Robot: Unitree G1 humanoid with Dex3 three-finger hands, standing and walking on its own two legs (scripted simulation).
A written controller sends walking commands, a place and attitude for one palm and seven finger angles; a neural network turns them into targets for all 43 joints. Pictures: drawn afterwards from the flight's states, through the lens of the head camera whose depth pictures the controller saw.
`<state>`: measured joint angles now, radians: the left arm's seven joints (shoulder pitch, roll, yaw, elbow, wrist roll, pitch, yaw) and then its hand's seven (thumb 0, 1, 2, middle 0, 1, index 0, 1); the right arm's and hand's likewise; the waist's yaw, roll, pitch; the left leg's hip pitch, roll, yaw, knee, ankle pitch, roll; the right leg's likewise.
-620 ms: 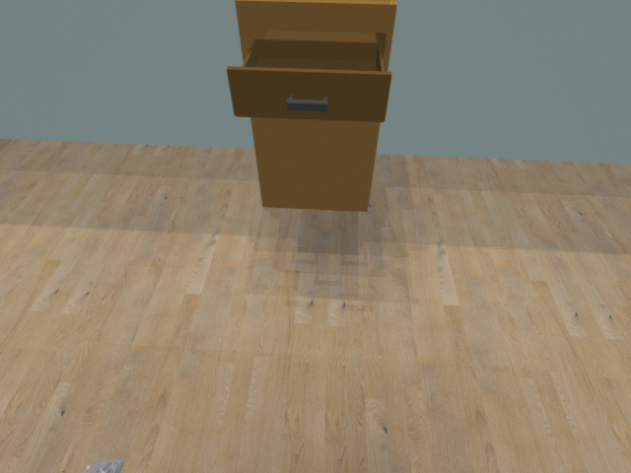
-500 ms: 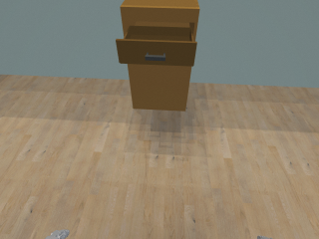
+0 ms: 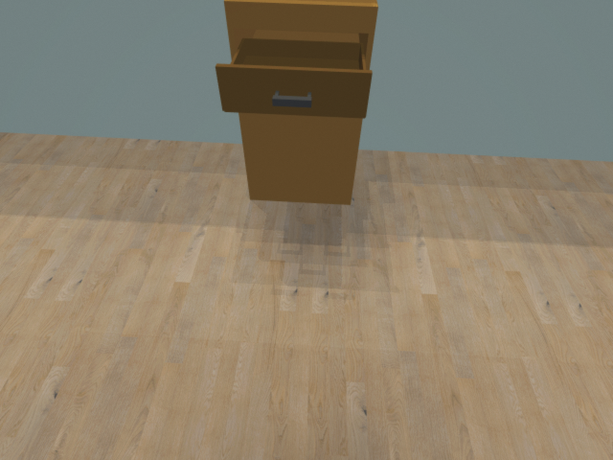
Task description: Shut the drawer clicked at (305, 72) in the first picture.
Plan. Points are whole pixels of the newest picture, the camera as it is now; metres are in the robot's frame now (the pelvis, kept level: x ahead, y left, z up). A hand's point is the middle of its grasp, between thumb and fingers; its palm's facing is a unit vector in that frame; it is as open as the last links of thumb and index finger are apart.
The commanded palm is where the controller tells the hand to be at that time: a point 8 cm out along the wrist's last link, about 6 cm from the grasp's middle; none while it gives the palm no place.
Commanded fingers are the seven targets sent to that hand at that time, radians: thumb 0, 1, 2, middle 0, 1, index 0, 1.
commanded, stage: stand and wait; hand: left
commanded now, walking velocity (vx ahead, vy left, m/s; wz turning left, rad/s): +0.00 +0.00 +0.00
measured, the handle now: (292, 97) +1.07 +0.10 -0.06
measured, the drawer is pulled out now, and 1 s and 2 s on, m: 0.29 0.29 0.29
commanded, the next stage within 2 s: look at it before walking up in 0.20 s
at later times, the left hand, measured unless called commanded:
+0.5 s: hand out of the picture +0.07 +0.25 -0.15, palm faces -0.02 -0.94 -0.33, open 7.4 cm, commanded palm none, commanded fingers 0.00 0.90 0.90 -0.20 -0.30 -0.20 -0.30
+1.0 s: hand out of the picture +0.07 +0.25 -0.16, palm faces -0.02 -0.95 -0.32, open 7.4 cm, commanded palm none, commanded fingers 0.00 0.90 0.90 -0.20 -0.30 -0.20 -0.30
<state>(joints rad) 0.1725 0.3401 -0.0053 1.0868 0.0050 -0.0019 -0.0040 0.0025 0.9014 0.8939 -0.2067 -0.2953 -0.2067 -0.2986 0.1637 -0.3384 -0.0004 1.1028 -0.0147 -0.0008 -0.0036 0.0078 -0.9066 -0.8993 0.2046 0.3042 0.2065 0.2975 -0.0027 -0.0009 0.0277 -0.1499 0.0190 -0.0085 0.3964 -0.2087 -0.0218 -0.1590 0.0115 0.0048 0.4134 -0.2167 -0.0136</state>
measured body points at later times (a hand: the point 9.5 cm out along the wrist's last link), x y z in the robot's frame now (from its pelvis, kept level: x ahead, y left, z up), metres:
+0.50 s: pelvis +0.00 +0.00 +0.00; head -0.01 +0.00 +0.45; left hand +0.07 +0.30 -0.13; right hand +0.07 -0.29 -0.13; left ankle +0.01 +0.13 -0.74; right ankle +0.01 -0.11 -0.74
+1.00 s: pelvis +0.01 +0.01 +0.00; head +0.01 +0.01 +0.45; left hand +0.07 +0.30 -0.14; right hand +0.08 -0.28 -0.13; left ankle +0.01 +0.13 -0.74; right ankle +0.01 -0.11 -0.74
